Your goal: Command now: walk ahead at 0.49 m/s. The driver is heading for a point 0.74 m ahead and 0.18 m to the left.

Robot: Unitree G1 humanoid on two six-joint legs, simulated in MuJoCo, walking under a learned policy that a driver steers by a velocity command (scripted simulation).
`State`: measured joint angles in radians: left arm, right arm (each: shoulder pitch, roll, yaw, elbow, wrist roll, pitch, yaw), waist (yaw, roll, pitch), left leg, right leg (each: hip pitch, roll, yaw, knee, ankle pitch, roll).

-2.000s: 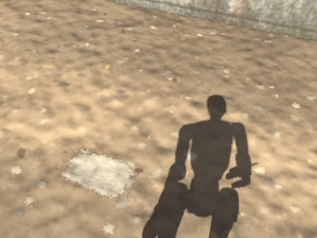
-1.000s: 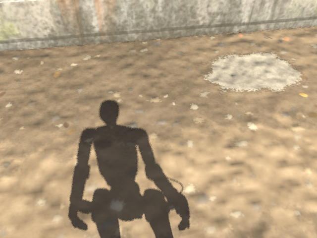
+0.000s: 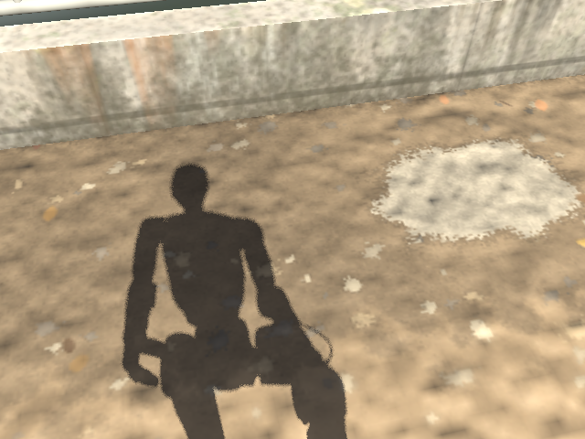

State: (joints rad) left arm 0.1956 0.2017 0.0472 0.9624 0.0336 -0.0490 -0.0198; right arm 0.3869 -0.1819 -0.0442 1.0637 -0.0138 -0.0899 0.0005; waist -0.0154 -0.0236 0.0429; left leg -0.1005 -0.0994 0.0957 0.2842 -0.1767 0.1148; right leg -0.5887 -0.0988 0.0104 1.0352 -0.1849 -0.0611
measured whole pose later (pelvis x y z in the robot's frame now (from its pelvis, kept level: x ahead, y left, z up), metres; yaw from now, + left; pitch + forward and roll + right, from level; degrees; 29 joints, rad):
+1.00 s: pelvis +0.50 +0.07 -0.01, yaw +27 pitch +0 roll +0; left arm 0.23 0.23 0.06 0.85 0.03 -0.07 0.00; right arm 0.23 -0.26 -0.08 0.88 -0.01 -0.02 0.01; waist 0.01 -0.02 0.07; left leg -0.27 -0.12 0.05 0.45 -0.19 0.14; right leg -0.45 -0.11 -0.02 1.20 -0.33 0.01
